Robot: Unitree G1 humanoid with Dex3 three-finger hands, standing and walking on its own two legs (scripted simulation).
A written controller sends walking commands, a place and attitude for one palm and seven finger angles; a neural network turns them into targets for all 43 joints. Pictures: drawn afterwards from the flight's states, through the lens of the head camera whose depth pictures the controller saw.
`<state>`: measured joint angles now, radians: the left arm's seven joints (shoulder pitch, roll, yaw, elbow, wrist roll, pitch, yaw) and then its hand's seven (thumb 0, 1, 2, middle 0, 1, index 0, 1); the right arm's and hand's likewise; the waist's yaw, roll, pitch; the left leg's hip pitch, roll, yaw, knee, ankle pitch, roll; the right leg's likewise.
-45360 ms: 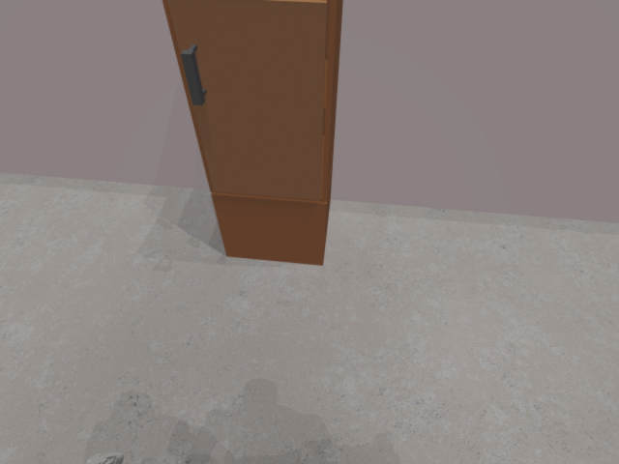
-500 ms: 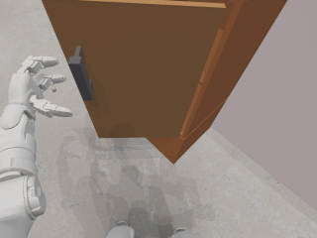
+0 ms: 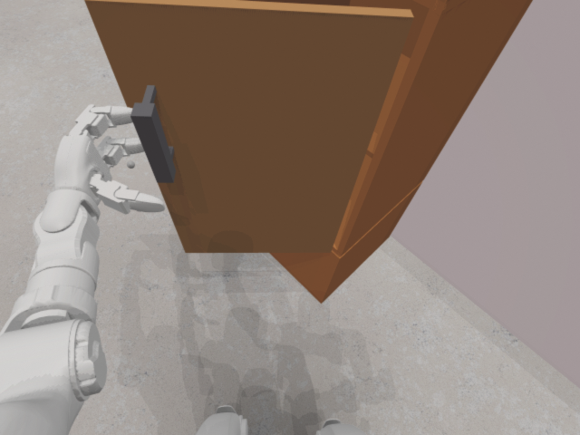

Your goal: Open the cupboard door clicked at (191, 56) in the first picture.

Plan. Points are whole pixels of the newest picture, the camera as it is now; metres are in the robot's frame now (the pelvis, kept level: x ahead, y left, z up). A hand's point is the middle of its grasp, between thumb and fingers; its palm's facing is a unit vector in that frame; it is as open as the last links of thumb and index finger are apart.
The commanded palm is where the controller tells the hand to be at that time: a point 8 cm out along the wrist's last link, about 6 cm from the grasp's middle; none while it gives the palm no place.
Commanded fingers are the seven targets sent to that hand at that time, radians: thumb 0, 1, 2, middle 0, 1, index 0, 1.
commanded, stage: slide the fingers in behind the handle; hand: left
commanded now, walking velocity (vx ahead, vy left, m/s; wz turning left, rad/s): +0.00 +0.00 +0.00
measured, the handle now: (158, 135) +0.51 +0.18 +0.09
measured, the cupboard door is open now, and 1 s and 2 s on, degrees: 48 48 53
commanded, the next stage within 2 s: close the thumb around the handle in 0.78 s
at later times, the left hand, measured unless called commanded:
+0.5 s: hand (154, 160) +0.47 +0.18 +0.09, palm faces +0.03 -1.00 +0.01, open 14.0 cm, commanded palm +0.44 +0.22 +0.09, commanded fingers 0.00 -0.50 0.30 -0.30 -1.20 -0.30 -1.20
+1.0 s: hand (154, 163) +0.46 +0.18 +0.09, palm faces +0.03 -1.00 +0.00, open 13.7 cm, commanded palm +0.43 +0.22 +0.09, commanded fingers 0.00 -0.11 0.47 -0.33 -1.24 -0.33 -1.24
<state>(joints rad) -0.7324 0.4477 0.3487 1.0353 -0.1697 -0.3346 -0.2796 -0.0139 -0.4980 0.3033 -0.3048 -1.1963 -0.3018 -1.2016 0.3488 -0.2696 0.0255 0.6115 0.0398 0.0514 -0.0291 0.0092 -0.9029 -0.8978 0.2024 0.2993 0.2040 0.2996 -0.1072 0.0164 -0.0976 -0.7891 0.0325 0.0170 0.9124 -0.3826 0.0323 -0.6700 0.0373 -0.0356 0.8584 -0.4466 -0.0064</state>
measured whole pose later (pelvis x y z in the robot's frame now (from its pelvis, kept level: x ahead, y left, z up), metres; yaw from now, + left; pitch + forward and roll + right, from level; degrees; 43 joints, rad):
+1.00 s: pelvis +0.00 -0.01 +0.00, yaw +0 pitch +14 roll -2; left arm -0.71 0.39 0.31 1.00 -0.17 -0.36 -0.21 -0.01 -0.45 0.32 -0.31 -1.20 -0.30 -1.21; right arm 0.35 -0.27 0.01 0.62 0.04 0.06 -0.02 0.01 -0.90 -0.90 0.20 0.30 0.20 0.30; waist -0.10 0.03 -0.10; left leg -0.77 0.04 0.01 0.90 -0.39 0.02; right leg -0.65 0.04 -0.04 0.86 -0.46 -0.02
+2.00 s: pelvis +0.01 -0.01 +0.01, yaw -1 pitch +13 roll -1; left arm -0.48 0.29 0.25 0.73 -0.21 -0.32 -0.15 0.01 0.65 0.78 -0.29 -1.32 -0.26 -1.32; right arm 0.38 -0.26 0.00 0.58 0.05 0.06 0.01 0.01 -0.90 -0.90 0.20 0.30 0.20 0.30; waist -0.09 0.03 -0.12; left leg -0.70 0.04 0.04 0.86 -0.38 0.02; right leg -0.61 0.05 0.00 0.83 -0.44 -0.02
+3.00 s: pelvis +0.02 -0.06 +0.01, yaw +4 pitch +5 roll +1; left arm 0.32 -0.06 -0.26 -0.11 0.02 -0.14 0.48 -0.02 0.56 0.74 -0.35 -1.32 -0.36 -1.33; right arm 0.20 -0.22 0.01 0.52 -0.03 0.05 0.01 0.02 -0.90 -0.90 0.20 0.30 0.20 0.30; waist -0.01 0.05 -0.11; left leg -0.50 0.01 -0.04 0.80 -0.38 -0.03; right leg -0.40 0.03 -0.08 0.82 -0.50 -0.07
